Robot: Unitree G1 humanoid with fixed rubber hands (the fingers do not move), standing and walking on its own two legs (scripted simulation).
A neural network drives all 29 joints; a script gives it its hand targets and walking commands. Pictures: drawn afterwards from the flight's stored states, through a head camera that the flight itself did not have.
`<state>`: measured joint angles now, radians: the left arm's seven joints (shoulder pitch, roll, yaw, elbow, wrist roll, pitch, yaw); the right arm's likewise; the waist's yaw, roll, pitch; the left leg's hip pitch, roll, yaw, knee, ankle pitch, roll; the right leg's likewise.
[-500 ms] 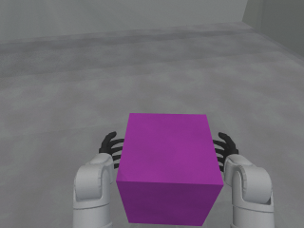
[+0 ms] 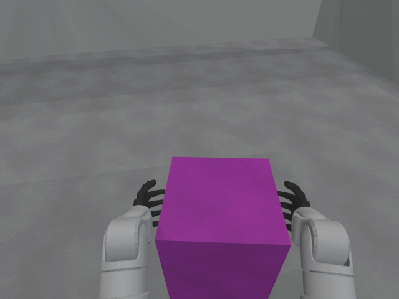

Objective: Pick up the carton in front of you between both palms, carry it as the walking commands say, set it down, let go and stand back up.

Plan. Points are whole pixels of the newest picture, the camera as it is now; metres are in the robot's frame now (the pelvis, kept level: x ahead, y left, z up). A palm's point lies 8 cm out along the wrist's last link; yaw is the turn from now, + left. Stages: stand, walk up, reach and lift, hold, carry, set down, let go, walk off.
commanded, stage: carry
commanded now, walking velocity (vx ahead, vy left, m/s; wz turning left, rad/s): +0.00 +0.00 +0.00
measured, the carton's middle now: (218, 230) +0.28 +0.00 +0.00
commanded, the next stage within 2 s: none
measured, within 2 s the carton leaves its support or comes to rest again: neither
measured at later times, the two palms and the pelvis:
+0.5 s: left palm (150, 219) +0.28 +0.14 +0.04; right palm (293, 221) +0.28 -0.15 +0.04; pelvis -0.01 +0.00 +0.00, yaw +0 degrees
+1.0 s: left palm (154, 178) +0.38 +0.15 +0.05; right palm (280, 184) +0.37 -0.14 +0.05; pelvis +0.09 +0.01 +0.02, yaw -2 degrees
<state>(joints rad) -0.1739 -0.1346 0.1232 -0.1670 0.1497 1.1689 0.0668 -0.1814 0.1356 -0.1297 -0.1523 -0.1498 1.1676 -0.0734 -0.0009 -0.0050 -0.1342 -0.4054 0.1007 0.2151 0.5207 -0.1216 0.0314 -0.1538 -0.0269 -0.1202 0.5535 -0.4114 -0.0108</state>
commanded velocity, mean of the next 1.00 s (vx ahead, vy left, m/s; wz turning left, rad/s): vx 0.21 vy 0.00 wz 0.00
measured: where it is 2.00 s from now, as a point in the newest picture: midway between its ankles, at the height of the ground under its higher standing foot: outside the picture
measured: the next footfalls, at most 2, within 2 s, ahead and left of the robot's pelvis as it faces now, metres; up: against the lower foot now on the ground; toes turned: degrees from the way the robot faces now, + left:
right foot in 1.20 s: +0.31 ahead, -0.14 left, +0.00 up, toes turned -9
left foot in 1.54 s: +0.48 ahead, +0.06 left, +0.00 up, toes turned +12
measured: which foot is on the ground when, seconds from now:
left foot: down 0.00-1.00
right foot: down 0.00-0.86, up 0.88-1.00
